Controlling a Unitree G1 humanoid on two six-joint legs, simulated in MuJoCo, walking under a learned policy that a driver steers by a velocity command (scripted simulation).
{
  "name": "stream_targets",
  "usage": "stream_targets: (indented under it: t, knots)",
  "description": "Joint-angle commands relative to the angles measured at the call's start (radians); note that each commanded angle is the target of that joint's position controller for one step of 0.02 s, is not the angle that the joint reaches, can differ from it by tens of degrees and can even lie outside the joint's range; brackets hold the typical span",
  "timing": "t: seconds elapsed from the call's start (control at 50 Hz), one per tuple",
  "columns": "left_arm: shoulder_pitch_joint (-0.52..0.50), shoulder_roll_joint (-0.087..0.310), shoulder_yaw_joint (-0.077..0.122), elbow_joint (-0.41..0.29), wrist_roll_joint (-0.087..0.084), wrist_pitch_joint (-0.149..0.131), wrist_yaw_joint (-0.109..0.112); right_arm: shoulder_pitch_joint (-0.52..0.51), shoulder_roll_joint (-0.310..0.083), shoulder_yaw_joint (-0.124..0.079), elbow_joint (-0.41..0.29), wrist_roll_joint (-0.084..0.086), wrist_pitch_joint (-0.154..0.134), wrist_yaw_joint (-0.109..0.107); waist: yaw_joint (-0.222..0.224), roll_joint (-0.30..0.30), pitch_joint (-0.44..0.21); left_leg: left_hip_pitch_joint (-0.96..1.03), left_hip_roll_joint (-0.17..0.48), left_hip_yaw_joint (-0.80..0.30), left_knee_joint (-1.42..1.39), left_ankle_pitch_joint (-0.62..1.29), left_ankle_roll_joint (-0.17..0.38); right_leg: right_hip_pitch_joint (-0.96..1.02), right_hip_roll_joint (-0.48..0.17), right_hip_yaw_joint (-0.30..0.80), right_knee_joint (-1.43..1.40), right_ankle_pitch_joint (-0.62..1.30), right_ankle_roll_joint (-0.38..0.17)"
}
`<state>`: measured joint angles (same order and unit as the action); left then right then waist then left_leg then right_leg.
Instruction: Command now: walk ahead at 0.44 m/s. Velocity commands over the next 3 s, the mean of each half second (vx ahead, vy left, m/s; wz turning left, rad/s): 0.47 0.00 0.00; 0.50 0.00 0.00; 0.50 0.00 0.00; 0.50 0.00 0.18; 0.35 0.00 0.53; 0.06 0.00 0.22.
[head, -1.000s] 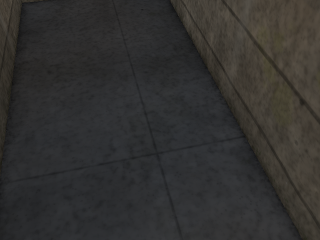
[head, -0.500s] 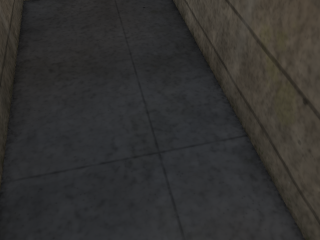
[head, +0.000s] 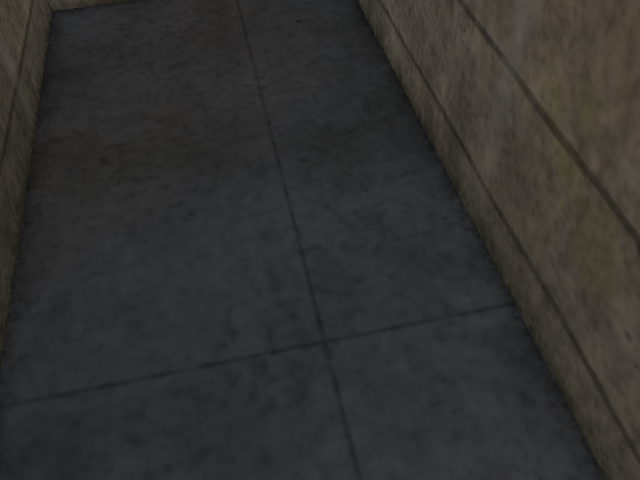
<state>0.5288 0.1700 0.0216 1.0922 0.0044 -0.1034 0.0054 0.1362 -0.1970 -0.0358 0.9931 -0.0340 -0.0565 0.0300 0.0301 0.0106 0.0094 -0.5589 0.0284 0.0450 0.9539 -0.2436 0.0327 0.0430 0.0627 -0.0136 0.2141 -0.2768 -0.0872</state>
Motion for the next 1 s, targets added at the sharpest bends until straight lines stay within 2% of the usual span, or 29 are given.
stream_targets:
  t: [0.02, 0.1, 0.14, 0.18, 0.2, 0.22, 0.24, 0.26, 0.28, 0.32, 0.36, 0.42, 0.5, 0.52, 0.54, 0.58, 0.62, 0.64, 0.68, 0.7, 0.72, 0.74, 0.76, 0.8, 0.84, 0.9, 0.94, 0.98, 1.0]
  knots:
    - [0.057, 0.124, 0.016, -0.026, -0.002, -0.019, 0.001, -0.141, -0.024, 0.009, -0.105, 0.005, 0.0, 0.003, -0.007, -0.103, 0.133, -0.128, -0.018, 0.044, -0.119, 0.086, -0.008, -0.035, -0.236, 0.124, -0.084, 0.558, -0.103]
    - [0.021, 0.144, 0.017, -0.03, 0.001, -0.025, 0.002, -0.219, -0.037, 0.015, -0.155, 0.023, 0.006, -0.004, -0.019, -0.132, 0.132, 0.049, -0.061, 0.067, -0.326, 0.18, 0.027, -0.067, -0.226, 0.075, -0.048, 0.742, -0.064]
    - [-0.021, 0.167, 0.023, -0.037, 0.0, -0.025, 0.007, -0.121, -0.094, -0.008, -0.131, 0.018, 0.012, -0.008, -0.062, -0.134, 0.043, 0.201, -0.109, 0.085, -0.344, 0.149, 0.07, -0.031, -0.239, 0.044, 0.101, 1.023, -0.041]
    - [-0.072, 0.183, 0.025, -0.048, -0.002, -0.014, 0.01, 0.132, -0.125, -0.034, -0.05, 0.011, 0.001, -0.013, -0.178, -0.115, -0.083, 0.479, -0.127, 0.069, -0.433, 0.17, 0.112, -0.077, -0.226, 0.028, 0.416, 1.051, -0.029]
    - [-0.08, 0.165, 0.019, -0.059, 0.0, -0.012, 0.006, 0.279, -0.176, -0.056, -0.011, -0.007, -0.005, -0.021, -0.233, -0.06, -0.143, 0.68, -0.017, -0.05, -0.493, 0.066, 0.144, -0.241, -0.181, 0.009, 0.669, 0.786, -0.022]
    - [0.005, 0.025, -0.007, -0.076, -0.001, -0.006, 0.001, 0.337, -0.251, -0.069, -0.007, -0.029, -0.01, -0.023, -0.162, 0.166, -0.249, 0.881, 0.306, -0.476, -0.533, -0.066, 0.227, -0.503, -0.047, -0.034, 1.066, -0.179, -0.006]
    - [0.042, 0.118, 0.024, -0.065, -0.003, 0.001, 0.001, 0.286, -0.245, -0.073, -0.021, 0.004, -0.002, -0.017, -0.137, 0.154, -0.272, 0.851, 0.343, -0.778, -0.691, -0.254, 0.326, -0.655, 0.011, 0.083, 1.247, -0.206, -0.026]
    - [-0.069, 0.164, 0.034, -0.097, 0.005, 0.001, 0.001, 0.155, -0.184, -0.06, -0.049, 0.02, -0.001, -0.018, -0.097, 0.074, -0.093, 0.704, 0.298, -0.634, -0.742, -0.362, 0.296, -0.722, -0.069, 0.085, 1.228, -0.078, -0.036]
    - [-0.127, 0.162, 0.034, -0.117, 0.011, -0.006, -0.006, 0.085, -0.137, -0.048, -0.068, 0.026, -0.009, -0.015, -0.076, 0.025, -0.006, 0.564, 0.263, -0.534, -0.787, -0.286, 0.269, -0.702, -0.102, 0.077, 1.158, -0.004, -0.033]
    - [-0.143, 0.129, 0.036, -0.121, 0.025, 0.014, -0.011, 0.075, -0.088, -0.032, -0.057, 0.016, -0.029, -0.016, -0.018, -0.036, 0.051, 0.411, 0.206, -0.4, -0.812, -0.048, 0.216, -0.607, -0.142, 0.079, 1.038, 0.022, -0.005]
    - [-0.11, 0.067, 0.031, -0.104, 0.042, 0.047, -0.003, 0.127, -0.096, -0.026, -0.021, 0.019, -0.066, -0.016, 0.013, -0.013, 0.061, 0.345, 0.191, -0.332, -0.827, 0.077, 0.212, -0.546, -0.145, 0.056, 0.981, 0.01, 0.01]
    - [-0.214, 0.076, 0.039, -0.139, 0.04, 0.07, -0.004, 0.175, -0.122, -0.025, -0.005, 0.021, -0.083, -0.011, 0.009, 0.024, 0.101, 0.335, 0.155, -0.237, -0.864, 0.087, 0.193, -0.605, -0.16, 0.017, 0.838, 0.089, 0.027]
    - [-0.402, 0.057, 0.033, -0.194, 0.033, 0.069, -0.016, 0.233, -0.132, -0.018, 0.0, 0.017, -0.077, -0.013, -0.038, 0.041, 0.123, 0.391, 0.108, -0.138, -0.866, 0.24, 0.167, -0.618, -0.149, -0.029, 0.532, 0.245, 0.047]
    - [-0.444, 0.058, 0.027, -0.212, 0.016, 0.064, -0.013, 0.246, -0.164, -0.023, 0.002, 0.008, -0.083, -0.012, -0.051, 0.055, 0.109, 0.392, 0.102, -0.117, -0.857, 0.302, 0.176, -0.56, -0.134, -0.052, 0.461, 0.286, 0.057]
    - [-0.5, 0.06, 0.024, -0.234, 0.011, 0.061, -0.012, 0.272, -0.171, -0.024, 0.02, 0.022, -0.085, -0.015, -0.068, 0.064, 0.115, 0.403, 0.106, -0.11, -0.866, 0.304, 0.195, -0.551, -0.124, -0.066, 0.41, 0.329, 0.056]
    - [-0.538, 0.075, 0.025, -0.253, 0.012, 0.056, -0.011, 0.307, -0.173, -0.022, 0.037, 0.025, -0.088, -0.019, -0.083, 0.051, 0.113, 0.502, 0.144, -0.121, -0.853, 0.364, 0.212, -0.569, -0.119, -0.071, 0.356, 0.325, 0.04]
    - [-0.544, 0.089, 0.026, -0.27, 0.02, 0.049, -0.01, 0.323, -0.167, -0.02, 0.053, 0.021, -0.085, -0.027, -0.082, 0.039, 0.111, 0.598, 0.168, -0.118, -0.797, 0.492, 0.209, -0.585, -0.109, -0.07, 0.318, 0.266, 0.022]
    - [-0.504, 0.102, 0.035, -0.269, 0.019, 0.042, -0.001, 0.343, -0.167, -0.02, 0.062, 0.02, -0.079, -0.033, -0.075, 0.053, 0.063, 0.616, 0.152, -0.096, -0.732, 0.595, 0.189, -0.52, -0.093, -0.077, 0.284, 0.27, 0.011]
    - [-0.346, 0.123, 0.049, -0.233, 0.033, 0.021, 0.016, 0.313, -0.18, -0.02, 0.058, 0.029, -0.071, -0.032, 0.005, 0.067, -0.035, 0.621, 0.129, -0.063, -0.519, 0.893, 0.16, -0.326, -0.029, -0.123, 0.252, 0.192, -0.006]
    - [-0.181, 0.164, 0.065, -0.183, 0.055, 0.01, 0.025, 0.305, -0.16, -0.011, 0.044, 0.028, -0.068, -0.042, 0.071, 0.038, -0.13, 0.509, 0.093, -0.038, -0.327, 0.784, 0.127, -0.1, -0.085, -0.053, 0.219, 0.157, -0.039]
    - [0.033, 0.264, 0.086, -0.155, 0.072, 0.014, 0.03, 0.316, -0.112, 0.005, 0.016, 0.035, -0.067, -0.045, 0.145, -0.051, -0.291, 0.316, 0.018, 0.014, -0.009, 0.418, 0.105, 0.173, -0.359, 0.251, 0.193, -0.026, -0.123]
    - [-0.006, 0.315, 0.097, -0.136, 0.079, 0.018, 0.013, 0.433, -0.056, 0.008, 0.029, 0.054, -0.05, -0.032, 0.042, -0.235, -0.309, -0.01, -0.142, -0.019, 0.261, -0.29, 0.058, 0.312, -0.554, 0.706, 0.06, 0.034, -0.279]
    - [-0.116, 0.231, 0.081, -0.152, 0.04, 0.02, 0.0, 0.313, -0.141, -0.008, 0.027, 0.011, -0.046, -0.033, 0.033, -0.047, -0.172, -0.082, -0.055, -0.126, 0.304, -0.213, 0.071, 0.166, -0.474, 0.617, 0.022, -0.06, -0.232]
    - [-0.261, 0.138, 0.05, -0.167, 0.029, 0.017, -0.013, 0.21, -0.107, -0.001, -0.012, 0.014, -0.052, -0.019, -0.01, -0.052, -0.056, -0.056, 0.02, -0.111, 0.169, -0.068, 0.065, -0.017, -0.364, 0.325, -0.039, 0.083, -0.167]
    - [-0.208, 0.097, 0.034, -0.126, 0.011, -0.001, -0.001, 0.191, -0.062, 0.014, -0.008, -0.004, -0.031, -0.005, -0.032, -0.076, -0.034, -0.011, 0.042, -0.093, 0.129, -0.028, 0.037, -0.085, -0.321, 0.201, -0.029, 0.316, -0.139]
    - [-0.121, 0.159, 0.052, -0.083, 0.0, -0.023, 0.006, 0.095, -0.048, 0.017, -0.049, -0.027, -0.013, 0.021, -0.035, -0.078, 0.007, -0.109, 0.045, -0.065, 0.124, 0.006, 0.009, -0.099, -0.334, 0.128, -0.056, 0.44, -0.144]
    - [-0.111, 0.157, 0.051, -0.076, -0.006, -0.026, 0.003, 0.002, -0.049, 0.02, -0.09, -0.029, -0.009, 0.03, -0.033, -0.09, 0.029, -0.143, 0.061, -0.035, 0.048, 0.098, -0.008, -0.138, -0.305, 0.082, -0.092, 0.38, -0.134]
    - [-0.083, 0.12, 0.039, -0.062, -0.02, -0.037, 0.0, -0.11, -0.04, 0.026, -0.147, -0.028, -0.01, 0.037, -0.019, -0.119, 0.062, -0.122, 0.061, -0.009, -0.074, 0.226, -0.018, -0.182, -0.269, 0.038, -0.12, 0.341, -0.102]
    - [-0.098, 0.154, 0.048, -0.068, -0.011, -0.034, -0.002, -0.117, -0.031, 0.032, -0.144, -0.02, -0.006, 0.037, -0.026, -0.118, 0.055, -0.095, 0.057, -0.002, -0.128, 0.257, -0.01, -0.184, -0.258, 0.015, -0.112, 0.365, -0.093]
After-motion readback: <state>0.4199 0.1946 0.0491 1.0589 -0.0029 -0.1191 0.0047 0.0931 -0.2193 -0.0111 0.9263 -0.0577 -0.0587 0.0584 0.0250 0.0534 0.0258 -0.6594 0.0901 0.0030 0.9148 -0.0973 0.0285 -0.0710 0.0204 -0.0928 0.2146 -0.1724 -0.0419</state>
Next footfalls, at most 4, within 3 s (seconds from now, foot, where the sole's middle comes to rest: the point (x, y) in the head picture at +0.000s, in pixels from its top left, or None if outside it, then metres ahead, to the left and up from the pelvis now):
0.20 left None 0.28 0.09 -0.78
0.70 right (395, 449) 0.57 -0.09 -0.78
1.22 left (283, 331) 0.85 0.17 -0.78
1.76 right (341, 250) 1.11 0.03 -0.78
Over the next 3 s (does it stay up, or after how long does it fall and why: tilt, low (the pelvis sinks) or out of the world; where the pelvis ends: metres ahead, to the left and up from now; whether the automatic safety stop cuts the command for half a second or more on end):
stays up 1.36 0.29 0.00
